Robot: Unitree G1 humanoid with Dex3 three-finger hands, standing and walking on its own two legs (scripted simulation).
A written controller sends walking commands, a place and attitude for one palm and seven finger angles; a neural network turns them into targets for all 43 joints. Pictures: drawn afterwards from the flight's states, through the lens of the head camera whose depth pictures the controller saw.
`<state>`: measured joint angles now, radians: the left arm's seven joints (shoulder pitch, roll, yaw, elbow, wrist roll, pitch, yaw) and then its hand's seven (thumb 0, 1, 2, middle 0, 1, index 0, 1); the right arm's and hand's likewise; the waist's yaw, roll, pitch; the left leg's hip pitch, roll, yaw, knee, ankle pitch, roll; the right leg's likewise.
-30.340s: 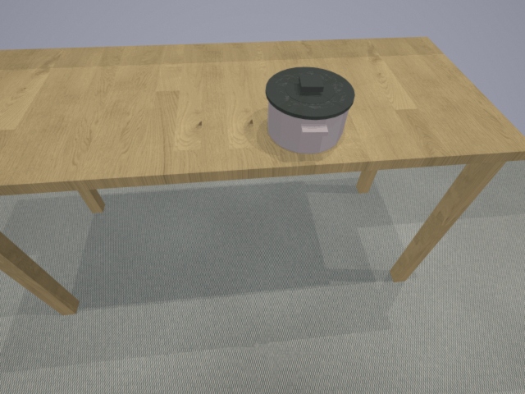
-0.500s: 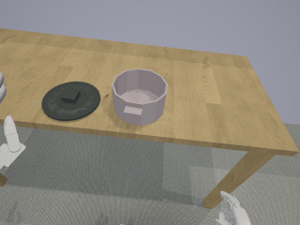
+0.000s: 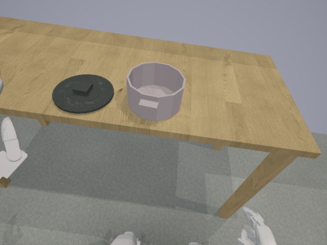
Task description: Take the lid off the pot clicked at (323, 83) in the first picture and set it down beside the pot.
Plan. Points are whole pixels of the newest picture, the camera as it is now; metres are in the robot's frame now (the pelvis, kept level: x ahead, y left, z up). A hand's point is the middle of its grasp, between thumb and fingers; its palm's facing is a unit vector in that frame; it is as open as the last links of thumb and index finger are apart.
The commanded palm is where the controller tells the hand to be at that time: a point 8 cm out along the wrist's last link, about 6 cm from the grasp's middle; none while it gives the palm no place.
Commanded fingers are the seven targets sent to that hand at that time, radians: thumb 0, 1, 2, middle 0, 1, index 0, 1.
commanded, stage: step back with the hand held close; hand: left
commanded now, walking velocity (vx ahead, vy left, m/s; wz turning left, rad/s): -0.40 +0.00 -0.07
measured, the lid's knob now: (83, 87) +0.56 +0.29 +0.05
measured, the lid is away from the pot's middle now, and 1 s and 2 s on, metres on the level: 0.24 0.24 0.24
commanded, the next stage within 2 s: stop stepping back and stand still in 0.34 s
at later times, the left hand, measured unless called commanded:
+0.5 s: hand (1, 199) +0.14 +0.24 +0.20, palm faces +0.28 -0.89 -0.36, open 7.5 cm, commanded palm +0.04 +0.29 +0.24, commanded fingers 0.00 0.90 0.90 -0.20 -0.30 -0.20 -0.30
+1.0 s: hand out of the picture +0.05 +0.23 +0.21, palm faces +0.29 -0.87 -0.40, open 7.5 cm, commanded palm -0.01 +0.28 +0.24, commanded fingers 0.00 0.90 0.90 -0.20 -0.30 -0.20 -0.30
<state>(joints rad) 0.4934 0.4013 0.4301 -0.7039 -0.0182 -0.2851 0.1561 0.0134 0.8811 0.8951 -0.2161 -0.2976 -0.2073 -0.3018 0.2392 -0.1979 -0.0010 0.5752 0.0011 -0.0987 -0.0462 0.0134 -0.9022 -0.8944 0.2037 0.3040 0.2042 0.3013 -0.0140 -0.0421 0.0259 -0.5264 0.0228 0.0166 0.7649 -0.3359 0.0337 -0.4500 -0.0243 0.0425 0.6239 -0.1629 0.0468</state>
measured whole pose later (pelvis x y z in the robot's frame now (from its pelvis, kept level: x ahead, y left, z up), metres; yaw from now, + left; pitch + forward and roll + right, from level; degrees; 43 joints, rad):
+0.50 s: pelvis -0.10 +0.02 +0.01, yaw -2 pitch +1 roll -1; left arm 0.42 0.43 0.39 -0.62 -0.05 -0.20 0.10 0.01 0.88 0.90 -0.21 -0.30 -0.20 -0.30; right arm 0.16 -0.18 -0.02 0.60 0.00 -0.11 -0.01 0.01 -0.90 -0.89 0.20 0.30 0.20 0.30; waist -0.04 -0.09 0.04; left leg -0.41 0.02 0.03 0.66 -0.26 0.02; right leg -0.54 0.03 0.10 0.92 -0.45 0.03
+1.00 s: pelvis -0.16 +0.01 +0.02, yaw -5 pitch -1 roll +0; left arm 0.59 0.41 0.39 -0.59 -0.03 -0.17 0.14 0.01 0.89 0.90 -0.21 -0.30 -0.20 -0.30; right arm 0.31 -0.18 0.04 0.59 0.01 -0.10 -0.05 0.01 -0.90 -0.89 0.20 0.30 0.20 0.30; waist -0.07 -0.05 -0.08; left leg -0.31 0.02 0.03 0.59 -0.28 0.02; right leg -0.27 0.03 -0.04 0.63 -0.43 -0.02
